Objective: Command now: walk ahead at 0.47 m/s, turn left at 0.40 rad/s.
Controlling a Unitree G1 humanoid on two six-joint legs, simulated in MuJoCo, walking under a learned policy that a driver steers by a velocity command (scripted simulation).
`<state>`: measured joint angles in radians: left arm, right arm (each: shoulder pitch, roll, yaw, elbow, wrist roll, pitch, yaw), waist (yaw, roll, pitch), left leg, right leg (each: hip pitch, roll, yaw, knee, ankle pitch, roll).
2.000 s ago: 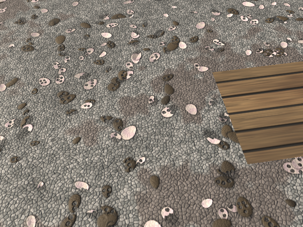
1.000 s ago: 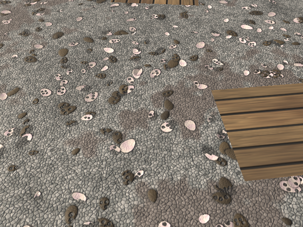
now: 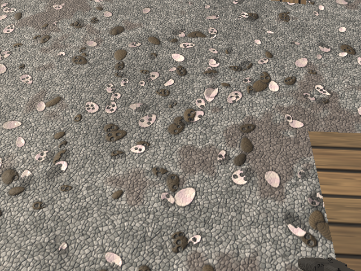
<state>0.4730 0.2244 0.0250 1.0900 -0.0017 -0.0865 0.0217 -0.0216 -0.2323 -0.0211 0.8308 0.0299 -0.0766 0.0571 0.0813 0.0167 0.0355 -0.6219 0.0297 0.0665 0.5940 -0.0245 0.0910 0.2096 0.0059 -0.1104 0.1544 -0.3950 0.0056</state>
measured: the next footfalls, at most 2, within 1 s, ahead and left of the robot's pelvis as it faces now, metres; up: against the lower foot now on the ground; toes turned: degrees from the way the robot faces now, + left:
left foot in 0.06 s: +0.22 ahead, +0.10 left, +0.00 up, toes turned +4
right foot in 0.54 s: +0.52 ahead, -0.05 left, +0.00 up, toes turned +22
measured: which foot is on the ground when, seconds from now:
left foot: up 0.00-0.04, down 0.06-0.54, up 0.56-1.00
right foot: down 0.00-0.06, up 0.08-0.52, down 0.54-1.00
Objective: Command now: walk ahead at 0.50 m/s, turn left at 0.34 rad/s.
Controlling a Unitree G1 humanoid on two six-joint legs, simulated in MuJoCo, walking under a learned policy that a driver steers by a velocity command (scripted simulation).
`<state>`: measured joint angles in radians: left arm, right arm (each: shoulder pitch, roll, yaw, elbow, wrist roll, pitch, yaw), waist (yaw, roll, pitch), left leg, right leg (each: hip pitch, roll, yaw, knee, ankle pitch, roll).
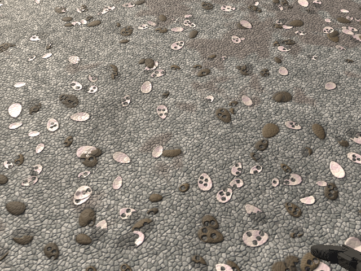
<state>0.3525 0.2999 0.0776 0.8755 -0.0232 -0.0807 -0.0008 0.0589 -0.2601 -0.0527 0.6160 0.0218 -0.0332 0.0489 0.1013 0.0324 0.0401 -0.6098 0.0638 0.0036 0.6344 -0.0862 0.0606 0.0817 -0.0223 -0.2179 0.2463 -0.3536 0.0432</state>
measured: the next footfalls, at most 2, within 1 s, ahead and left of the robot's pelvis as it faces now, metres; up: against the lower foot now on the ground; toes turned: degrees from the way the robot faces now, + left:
left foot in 0.06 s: +0.20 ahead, +0.12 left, +0.00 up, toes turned +3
right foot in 0.60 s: +0.49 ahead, -0.13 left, +0.00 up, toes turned -15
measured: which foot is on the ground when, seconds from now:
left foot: up 0.00-0.04, down 0.06-0.62, up 0.64-1.00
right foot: down 0.00-0.04, up 0.06-0.58, down 0.60-1.00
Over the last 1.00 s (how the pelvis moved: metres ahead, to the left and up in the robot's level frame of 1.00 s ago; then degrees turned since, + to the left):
0.54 0.11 0.01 34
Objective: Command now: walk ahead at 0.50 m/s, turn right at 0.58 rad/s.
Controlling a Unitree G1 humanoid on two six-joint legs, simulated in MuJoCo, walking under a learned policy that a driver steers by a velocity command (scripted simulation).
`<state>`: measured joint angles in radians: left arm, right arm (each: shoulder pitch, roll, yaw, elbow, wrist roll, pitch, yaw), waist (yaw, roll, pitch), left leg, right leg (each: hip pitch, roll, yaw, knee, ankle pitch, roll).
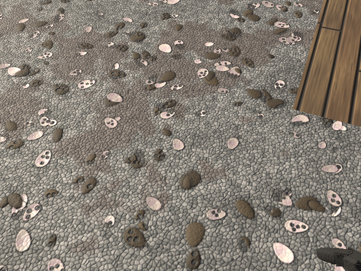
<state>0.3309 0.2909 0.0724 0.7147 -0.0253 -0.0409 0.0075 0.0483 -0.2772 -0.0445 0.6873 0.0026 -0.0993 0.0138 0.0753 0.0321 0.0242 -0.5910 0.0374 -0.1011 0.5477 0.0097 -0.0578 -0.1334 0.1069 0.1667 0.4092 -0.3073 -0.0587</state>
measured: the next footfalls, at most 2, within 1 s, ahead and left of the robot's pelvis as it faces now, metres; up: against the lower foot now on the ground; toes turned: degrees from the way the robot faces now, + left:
left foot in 0.08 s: +0.22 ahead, +0.14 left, +0.00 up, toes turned -7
right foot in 0.60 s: +0.43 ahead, -0.18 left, +0.00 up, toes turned -25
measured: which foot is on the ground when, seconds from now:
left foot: up 0.00-0.06, down 0.08-0.62, up 0.64-1.00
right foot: down 0.00-0.08, up 0.10-0.58, down 0.60-1.00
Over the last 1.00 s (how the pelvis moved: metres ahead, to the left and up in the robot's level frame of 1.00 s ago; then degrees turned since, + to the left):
0.55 -0.06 0.01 -26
